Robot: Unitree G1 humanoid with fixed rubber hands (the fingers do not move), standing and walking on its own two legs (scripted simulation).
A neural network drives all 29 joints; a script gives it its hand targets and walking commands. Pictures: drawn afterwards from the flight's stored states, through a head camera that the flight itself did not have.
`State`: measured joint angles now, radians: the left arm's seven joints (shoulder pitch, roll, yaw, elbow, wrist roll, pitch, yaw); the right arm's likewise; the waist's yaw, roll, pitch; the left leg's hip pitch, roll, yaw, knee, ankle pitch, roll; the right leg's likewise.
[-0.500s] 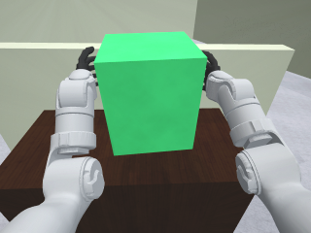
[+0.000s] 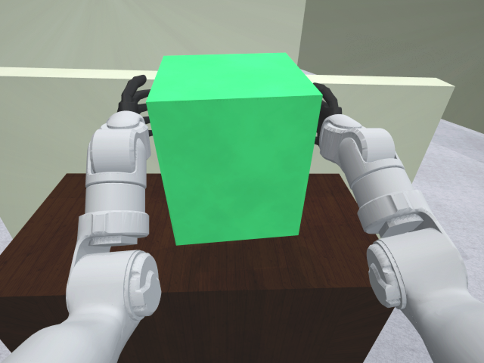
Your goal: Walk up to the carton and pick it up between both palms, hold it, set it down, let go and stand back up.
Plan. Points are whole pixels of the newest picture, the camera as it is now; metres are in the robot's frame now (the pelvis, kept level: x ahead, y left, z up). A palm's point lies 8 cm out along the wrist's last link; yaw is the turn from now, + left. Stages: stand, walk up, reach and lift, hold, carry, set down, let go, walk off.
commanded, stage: hold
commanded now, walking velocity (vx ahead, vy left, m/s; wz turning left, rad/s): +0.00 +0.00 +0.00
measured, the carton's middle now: (232, 146) +0.40 +0.01 +0.24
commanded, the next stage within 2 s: none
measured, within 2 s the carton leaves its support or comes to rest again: neither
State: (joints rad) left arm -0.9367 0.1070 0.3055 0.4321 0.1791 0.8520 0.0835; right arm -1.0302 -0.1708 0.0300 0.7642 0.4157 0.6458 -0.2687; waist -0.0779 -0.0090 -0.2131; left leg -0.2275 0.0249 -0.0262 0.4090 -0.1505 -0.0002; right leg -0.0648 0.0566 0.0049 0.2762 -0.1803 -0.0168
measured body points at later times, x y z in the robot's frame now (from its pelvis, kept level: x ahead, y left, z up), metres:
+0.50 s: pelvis -0.01 +0.00 +0.00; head -0.09 +0.02 +0.44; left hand +0.39 +0.17 +0.30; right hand +0.39 -0.13 +0.29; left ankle +0.04 +0.11 -0.75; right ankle -0.02 -0.11 -0.75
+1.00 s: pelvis +0.00 +0.00 +0.00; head -0.09 +0.03 +0.44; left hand +0.39 +0.17 +0.30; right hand +0.39 -0.14 +0.29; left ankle +0.04 +0.11 -0.75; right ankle -0.02 -0.11 -0.75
